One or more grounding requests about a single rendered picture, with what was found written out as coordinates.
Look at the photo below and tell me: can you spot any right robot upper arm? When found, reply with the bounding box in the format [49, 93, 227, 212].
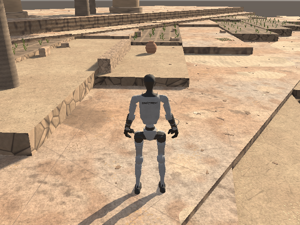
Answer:
[159, 95, 173, 120]

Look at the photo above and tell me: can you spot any humanoid robot head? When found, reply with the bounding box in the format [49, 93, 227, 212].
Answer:
[142, 74, 158, 97]

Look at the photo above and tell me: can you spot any robot left hand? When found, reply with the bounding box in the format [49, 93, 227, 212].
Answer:
[124, 128, 135, 138]

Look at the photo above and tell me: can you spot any robot right forearm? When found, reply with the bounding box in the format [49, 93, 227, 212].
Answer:
[168, 113, 177, 130]

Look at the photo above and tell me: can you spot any left robot upper arm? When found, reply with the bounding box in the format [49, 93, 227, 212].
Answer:
[128, 95, 140, 120]

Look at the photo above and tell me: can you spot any robot left forearm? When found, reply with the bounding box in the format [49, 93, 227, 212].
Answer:
[125, 114, 133, 130]

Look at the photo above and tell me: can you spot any robot left foot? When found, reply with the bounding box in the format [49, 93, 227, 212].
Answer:
[135, 182, 142, 195]

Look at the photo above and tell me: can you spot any robot right hand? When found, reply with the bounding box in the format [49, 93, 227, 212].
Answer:
[168, 128, 179, 138]

